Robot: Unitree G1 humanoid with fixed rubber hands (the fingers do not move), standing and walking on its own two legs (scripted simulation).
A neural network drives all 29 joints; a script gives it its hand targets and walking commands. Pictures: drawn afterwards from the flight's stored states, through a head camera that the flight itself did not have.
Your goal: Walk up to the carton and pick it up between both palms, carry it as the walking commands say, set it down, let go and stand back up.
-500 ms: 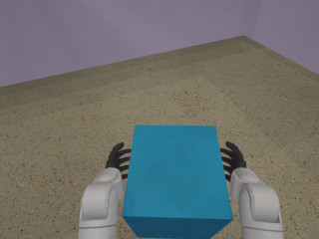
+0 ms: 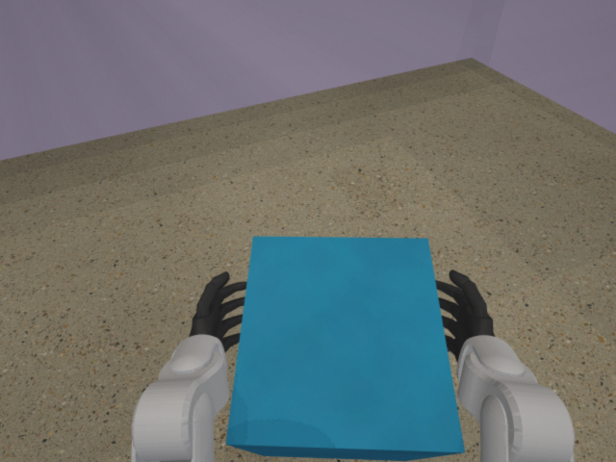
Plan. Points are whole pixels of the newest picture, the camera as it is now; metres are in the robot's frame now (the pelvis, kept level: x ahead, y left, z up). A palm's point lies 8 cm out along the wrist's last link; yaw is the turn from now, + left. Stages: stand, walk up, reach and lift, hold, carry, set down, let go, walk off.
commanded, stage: carry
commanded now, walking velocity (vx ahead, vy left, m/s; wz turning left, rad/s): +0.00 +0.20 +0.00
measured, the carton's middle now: (336, 359) +0.25 +0.00 +0.03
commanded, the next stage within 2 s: none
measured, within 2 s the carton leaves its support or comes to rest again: neither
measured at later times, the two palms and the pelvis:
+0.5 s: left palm (128, 358) +0.22 +0.23 +0.09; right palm (386, 349) +0.24 -0.05 +0.09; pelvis -0.01 +0.08 +0.00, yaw +1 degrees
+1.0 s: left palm (37, 354) +0.23 +0.35 +0.08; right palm (285, 348) +0.24 +0.06 +0.09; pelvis -0.01 +0.20 -0.01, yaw +1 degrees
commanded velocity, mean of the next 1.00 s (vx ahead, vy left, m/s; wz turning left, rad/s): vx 0.00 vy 0.20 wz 0.00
